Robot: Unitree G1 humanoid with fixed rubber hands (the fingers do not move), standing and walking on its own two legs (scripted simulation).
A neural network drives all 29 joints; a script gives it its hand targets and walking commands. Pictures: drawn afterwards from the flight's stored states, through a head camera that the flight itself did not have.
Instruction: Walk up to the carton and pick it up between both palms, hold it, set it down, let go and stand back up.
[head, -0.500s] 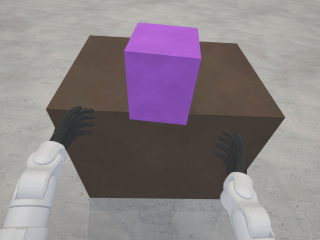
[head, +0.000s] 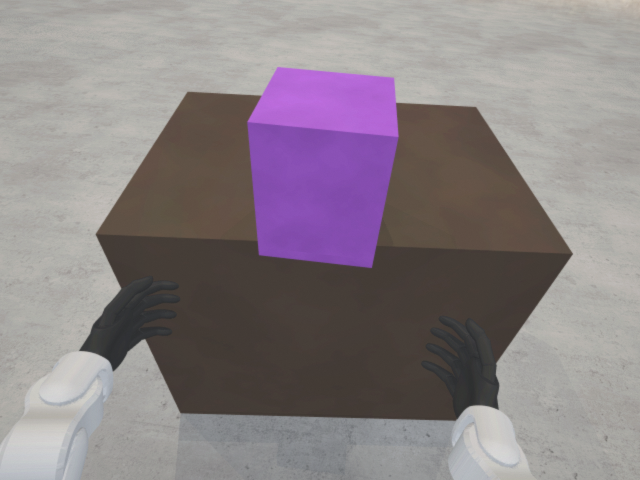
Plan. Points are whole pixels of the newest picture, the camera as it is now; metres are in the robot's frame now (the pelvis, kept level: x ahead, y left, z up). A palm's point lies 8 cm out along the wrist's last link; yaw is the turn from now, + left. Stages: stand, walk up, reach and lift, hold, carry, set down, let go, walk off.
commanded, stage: set down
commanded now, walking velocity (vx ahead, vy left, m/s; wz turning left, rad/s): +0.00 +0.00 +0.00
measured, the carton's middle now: (325, 168) +0.58 +0.03 +0.11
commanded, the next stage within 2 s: none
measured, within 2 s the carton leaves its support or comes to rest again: neither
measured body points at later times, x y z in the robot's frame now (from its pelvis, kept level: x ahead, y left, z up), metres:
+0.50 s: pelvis +0.03 +0.01 +0.00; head +0.03 +0.03 +0.45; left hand +0.25 +0.26 +0.03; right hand +0.24 -0.13 +0.05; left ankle +0.00 +0.14 -0.74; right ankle +0.07 -0.07 -0.74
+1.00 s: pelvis +0.05 +0.03 +0.00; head +0.07 +0.05 +0.45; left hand +0.24 +0.27 -0.01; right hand +0.24 -0.13 +0.00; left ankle +0.00 +0.14 -0.74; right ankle +0.07 -0.07 -0.74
